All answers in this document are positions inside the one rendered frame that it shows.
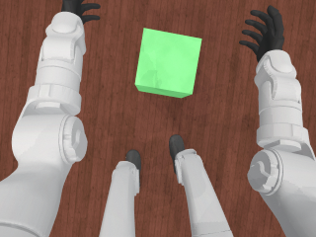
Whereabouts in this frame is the right robot hand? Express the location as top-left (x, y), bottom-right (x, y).
top-left (239, 5), bottom-right (284, 63)

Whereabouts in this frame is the robot left foot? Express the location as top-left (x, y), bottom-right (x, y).
top-left (125, 149), bottom-right (141, 186)

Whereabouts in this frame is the left robot hand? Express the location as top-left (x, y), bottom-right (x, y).
top-left (61, 0), bottom-right (101, 25)

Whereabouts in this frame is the robot left upper arm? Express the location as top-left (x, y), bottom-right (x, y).
top-left (0, 114), bottom-right (88, 237)

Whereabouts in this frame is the robot right foot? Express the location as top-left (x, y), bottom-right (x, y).
top-left (169, 134), bottom-right (185, 174)

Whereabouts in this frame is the robot foot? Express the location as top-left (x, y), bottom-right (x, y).
top-left (169, 134), bottom-right (185, 174)
top-left (125, 149), bottom-right (141, 186)

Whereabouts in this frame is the carton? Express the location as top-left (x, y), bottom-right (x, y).
top-left (134, 28), bottom-right (202, 99)

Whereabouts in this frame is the robot right upper arm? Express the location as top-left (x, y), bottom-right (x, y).
top-left (247, 148), bottom-right (316, 237)

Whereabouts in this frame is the left robot forearm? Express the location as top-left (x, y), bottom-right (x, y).
top-left (12, 11), bottom-right (87, 158)

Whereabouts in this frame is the right robot forearm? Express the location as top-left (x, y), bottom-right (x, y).
top-left (254, 49), bottom-right (316, 162)

